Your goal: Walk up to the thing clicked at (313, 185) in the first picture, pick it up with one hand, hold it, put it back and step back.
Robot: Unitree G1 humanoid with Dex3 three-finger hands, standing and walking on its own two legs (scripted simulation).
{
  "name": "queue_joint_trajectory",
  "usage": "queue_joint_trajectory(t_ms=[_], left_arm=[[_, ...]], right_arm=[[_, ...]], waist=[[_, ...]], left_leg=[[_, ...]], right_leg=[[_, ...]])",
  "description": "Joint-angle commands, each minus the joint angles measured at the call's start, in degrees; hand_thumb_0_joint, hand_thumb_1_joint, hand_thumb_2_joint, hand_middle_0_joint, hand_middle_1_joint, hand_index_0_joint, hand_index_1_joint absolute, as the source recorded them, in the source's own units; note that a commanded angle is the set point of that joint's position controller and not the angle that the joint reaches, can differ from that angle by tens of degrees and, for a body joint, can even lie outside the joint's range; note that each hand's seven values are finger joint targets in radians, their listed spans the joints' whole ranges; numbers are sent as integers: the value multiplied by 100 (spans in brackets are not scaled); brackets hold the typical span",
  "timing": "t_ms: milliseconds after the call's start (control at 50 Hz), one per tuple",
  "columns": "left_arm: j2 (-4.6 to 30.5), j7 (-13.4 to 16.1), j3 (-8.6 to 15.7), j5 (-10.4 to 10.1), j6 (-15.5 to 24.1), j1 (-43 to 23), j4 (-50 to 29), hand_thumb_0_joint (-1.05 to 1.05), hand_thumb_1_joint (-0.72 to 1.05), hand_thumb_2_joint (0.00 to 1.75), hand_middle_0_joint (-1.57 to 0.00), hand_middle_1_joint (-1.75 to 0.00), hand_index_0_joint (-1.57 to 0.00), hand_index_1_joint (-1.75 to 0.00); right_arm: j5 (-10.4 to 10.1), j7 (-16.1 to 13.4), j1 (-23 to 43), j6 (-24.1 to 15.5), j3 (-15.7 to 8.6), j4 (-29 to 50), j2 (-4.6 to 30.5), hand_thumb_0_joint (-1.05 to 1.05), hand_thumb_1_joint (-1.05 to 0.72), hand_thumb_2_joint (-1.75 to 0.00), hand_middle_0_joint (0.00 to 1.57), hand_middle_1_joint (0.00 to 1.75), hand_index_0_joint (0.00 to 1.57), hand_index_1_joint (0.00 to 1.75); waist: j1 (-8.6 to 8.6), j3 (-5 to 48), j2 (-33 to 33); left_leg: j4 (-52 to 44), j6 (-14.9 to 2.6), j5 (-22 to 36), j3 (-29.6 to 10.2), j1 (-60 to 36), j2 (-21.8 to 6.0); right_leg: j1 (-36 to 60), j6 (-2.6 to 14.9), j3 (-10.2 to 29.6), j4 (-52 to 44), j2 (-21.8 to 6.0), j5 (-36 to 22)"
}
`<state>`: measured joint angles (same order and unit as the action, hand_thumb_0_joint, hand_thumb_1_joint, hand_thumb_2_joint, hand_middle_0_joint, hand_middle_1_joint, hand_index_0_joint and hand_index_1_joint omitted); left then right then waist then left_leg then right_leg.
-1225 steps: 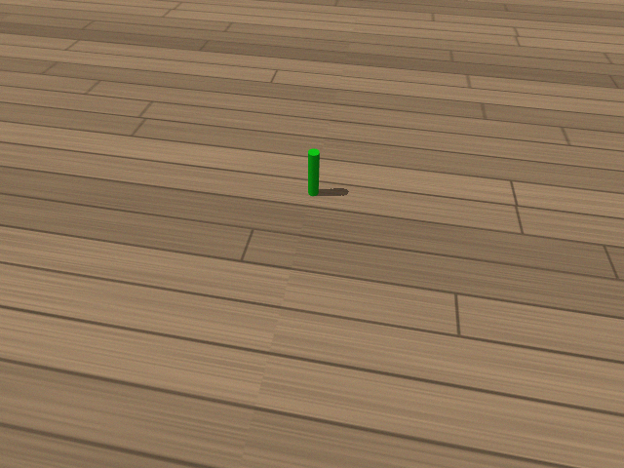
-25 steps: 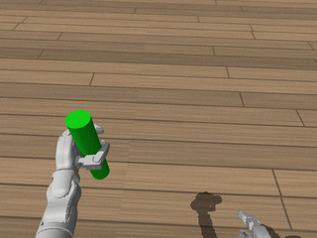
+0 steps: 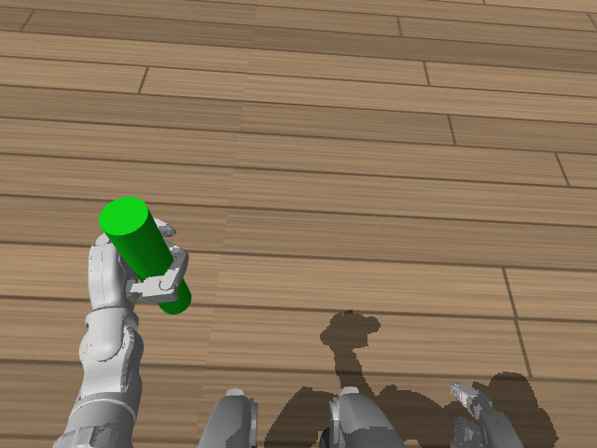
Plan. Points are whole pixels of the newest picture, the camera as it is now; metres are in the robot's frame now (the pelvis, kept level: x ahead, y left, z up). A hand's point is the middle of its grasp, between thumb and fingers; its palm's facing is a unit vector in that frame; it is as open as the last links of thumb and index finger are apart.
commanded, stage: crouch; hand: left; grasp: from the side
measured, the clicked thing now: (154, 266) +0.36 +0.19 -0.01
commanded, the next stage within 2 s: lower in 1.46 s
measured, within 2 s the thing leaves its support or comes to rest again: neither
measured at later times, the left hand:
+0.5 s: hand (184, 297) +0.39 +0.21 -0.25, palm faces +0.17 -0.99 -0.02, open 6.9 cm
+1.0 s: hand (192, 307) +0.41 +0.22 -0.37, palm faces +0.18 -0.98 +0.00, open 6.9 cm
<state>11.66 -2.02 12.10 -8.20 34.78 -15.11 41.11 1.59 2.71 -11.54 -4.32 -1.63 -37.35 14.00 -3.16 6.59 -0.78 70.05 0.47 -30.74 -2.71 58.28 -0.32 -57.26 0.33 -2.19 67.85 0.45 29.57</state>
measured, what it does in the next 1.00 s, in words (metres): lowers itself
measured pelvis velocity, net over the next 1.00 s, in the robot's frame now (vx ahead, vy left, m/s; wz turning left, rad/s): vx -0.08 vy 0.01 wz -0.10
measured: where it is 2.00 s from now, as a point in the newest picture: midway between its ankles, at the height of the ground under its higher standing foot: outside the picture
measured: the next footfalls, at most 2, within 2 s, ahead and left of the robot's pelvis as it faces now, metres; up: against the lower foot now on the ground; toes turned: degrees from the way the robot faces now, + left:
none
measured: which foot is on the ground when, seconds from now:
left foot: down 0.00-1.00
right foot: down 0.00-1.00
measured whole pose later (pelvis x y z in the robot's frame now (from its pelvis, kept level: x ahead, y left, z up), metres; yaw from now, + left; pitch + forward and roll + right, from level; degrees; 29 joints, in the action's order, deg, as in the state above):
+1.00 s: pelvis -0.08 +0.01 -0.32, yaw -6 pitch +30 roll -6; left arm 28.6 -7.9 30.4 -4.3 44.3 -42.3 68.0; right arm 7.5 5.9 -6.1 0.1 6.7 -40.7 16.2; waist -10.2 2.7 -2.4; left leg 135.3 0.6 -39.6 -6.5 125.5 0.3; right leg -123.3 -0.1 -5.5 130.1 0.7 36.8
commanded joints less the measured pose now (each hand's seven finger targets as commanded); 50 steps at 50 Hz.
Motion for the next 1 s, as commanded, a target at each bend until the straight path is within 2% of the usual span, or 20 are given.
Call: queue_joint_trajectory(t_ms=[0, 40, 80, 120, 160, 220, 240, 280, 300, 320, 340, 440, 480, 580, 660, 760, 780, 880, 920, 980], left_arm=[[958, -187, 291, -40, 1037, -2011, -802, 0, 34, 124, -132, -137, -132, -138], [1045, -297, 332, -51, 1159, -2244, -543, 0, 33, 123, -131, -136, -131, -137], [1311, -324, 619, -77, 1229, -2385, -393, 0, 33, 124, -132, -137, -131, -138], [1345, -333, 700, -145, 1244, -2675, -342, 0, 33, 127, -132, -138, -131, -139], [1597, -309, 1043, -246, 1298, -3088, -330, 0, 36, 128, -132, -138, -131, -139], [1455, -410, 927, -202, 1265, -3180, 176, 0, 39, 133, -132, -140, -131, -142], [1621, -431, 1071, -163, 1280, -3204, 300, 0, 41, 132, -132, -139, -132, -141], [1610, -556, 996, -45, 1293, -3227, 625, 0, 43, 132, -133, -141, -133, -142], [1829, -616, 1189, -39, 1316, -3268, 701, 0, 42, 131, -134, -140, -133, -142], [1752, -695, 1142, -21, 1297, -3200, 1060, 0, 41, 131, -134, -141, -134, -142], [1846, -708, 1168, -17, 1364, -3612, 705, 0, 43, 131, -134, -141, -134, -142], [2206, -656, 1529, 1, 1469, -4075, 989, 0, 40, 131, -132, -141, -132, -142], [2361, -646, 1547, 55, 1553, -4512, 736, 0, 40, 131, -132, -141, -132, -142], [2552, -628, 1598, 251, 1578, -4630, 1041, 0, 37, 127, -130, -136, -129, -137], [2747, -600, 1744, 281, 1506, -4702, 1276, 0, 34, 125, -129, -135, -129, -136], [2644, -650, 1676, 287, 1453, -4634, 1582, 0, 38, 125, -130, -136, -130, -136], [2778, -660, 1740, 303, 1456, -4549, 1616, 0, 39, 124, -131, -135, -131, -136], [3001, -635, 1876, 244, 1479, -4737, 1419, 0, 35, 124, -130, -136, -130, -136], [3314, -578, 2097, 246, 1501, -4786, 1344, 0, 39, 125, -130, -136, -130, -136], [3261, -597, 1926, 317, 1539, -4911, 1224, 0, 39, 126, -130, -136, -130, -137]], right_arm=[[35, 15, -81, -178, -266, 482, 925, 0, -89, -90, 20, 30, 20, 30], [52, 28, -79, -163, -229, 498, 986, 0, -89, -90, 20, 30, 20, 30], [82, 41, -119, -112, -235, 495, 1055, 0, -89, -90, 20, 30, 20, 30], [103, 62, -131, -65, -217, 474, 1083, 0, -89, -91, 20, 30, 20, 30], [113, 63, -213, -5, -203, 409, 1102, 0, -90, -91, 20, 30, 20, 30], [153, 93, -273, 38, -208, 290, 1149, 0, -90, -91, 20, 30, 20, 30], [170, 87, -281, 60, -213, 244, 1167, 0, -90, -91, 20, 30, 20, 30], [221, 117, -314, 80, -174, 184, 1159, 0, -90, -91, 20, 30, 20, 30], [227, 119, -272, 87, -186, 177, 1193, 0, -90, -91, 20, 30, 20, 30], [236, 127, -220, 99, -168, 196, 1183, 0, -90, -91, 20, 30, 20, 30], [266, 140, -276, 97, -192, 149, 1183, 0, -89, -91, 20, 30, 20, 30], [323, 193, -221, 138, -74, 119, 1224, 0, -91, -91, 20, 30, 20, 30], [359, 200, -283, 155, -47, 14, 1240, 0, -90, -91, 20, 30, 20, 30], [436, 199, -275, 208, 37, -125, 1286, 0, -92, -91, 20, 30, 20, 30], [466, 194, -281, 276, 90, -143, 1372, 0, -91, -91, 20, 30, 20, 30], [495, 215, -189, 321, 225, -104, 1458, 0, -91, -91, 20, 30, 20, 30], [503, 216, -154, 324, 248, -115, 1496, 0, -91, -91, 20, 30, 20, 30], [558, 225, -121, 376, 360, -72, 1562, 0, -90, -91, 20, 30, 20, 30], [584, 221, -92, 377, 417, -39, 1610, 0, -91, -91, 20, 30, 20, 30], [631, 229, -119, 412, 475, -29, 1632, 0, -91, -91, 20, 30, 20, 30]], waist=[[-48, 2725, 577], [-74, 2901, 667], [12, 3242, 680], [9, 3454, 751], [-2, 3670, 639], [-193, 3862, 461], [-166, 3876, 372], [-249, 3973, 322], [-176, 3924, 285], [-243, 3822, 202], [-236, 3901, 283], [-235, 4045, 599], [-282, 4305, 974], [-389, 4093, 1170], [-447, 3972, 1132], [-629, 3451, 1050], [-574, 3341, 1035], [-641, 3443, 1130], [-605, 3484, 1138], [-729, 3569, 1283]], left_leg=[[363, -134, 1342, -70, -365, 85], [692, -113, 1264, -120, 71, 105], [1002, -124, 1311, -112, 320, 95], [1250, -116, 1281, -122, 550, 109], [1523, -138, 1244, -123, 938, 115], [2071, -193, 1241, -110, 1425, 106], [2251, -215, 1205, -84, 1676, 111], [2572, -224, 1192, -74, 2065, 126], [2666, -227, 980, -62, 2259, 117], [2779, -230, 762, -59, 2484, 114], [2880, -220, 649, -19, 2595, 100], [3290, -156, 248, -26, 2954, 111], [3482, -129, 396, -21, 2802, 102], [3808, -108, 104, 33, 3262, 88], [4118, -116, -85, 49, 3627, 83], [4323, -119, -505, -67, 4096, 84], [4362, -126, -596, -75, 4169, 78], [4704, -127, -597, -68, 4408, 71], [4824, -146, -561, -59, 4562, 79], [4942, -118, -444, -111, 4482, 53]], right_leg=[[-314, 168, 104, 408, 73, -1284], [-776, 193, 83, 834, 98, -1177], [-988, 188, 123, 1140, 87, -1157], [-1283, 198, 126, 1427, 101, -1074], [-1350, 175, 156, 1655, 95, -1067], [-1752, 149, 175, 2024, 107, -1109], [-1808, 133, 210, 2137, 103, -1127], [-1962, 138, 183, 2453, 93, -1156], [-2144, 139, 197, 2525, 101, -932], [-2262, 126, 179, 2613, 96, -735], [-2359, 128, 221, 2666, 97, -622], [-3089, 184, 43, 3273, 125, -134], [-3354, 212, -47, 3564, 129, -285], [-3724, 226, -151, 4005, 129, -94], [-3960, 205, -233, 4266, 139, 18], [-4411, 187, -437, 4549, 146, 308], [-4498, 179, -459, 4616, 141, 378], [-4481, 163, -489, 4833, 182, 336], [-4339, 138, -480, 4898, 176, 273], [-4411, 154, -520, 5001, 200, 144]])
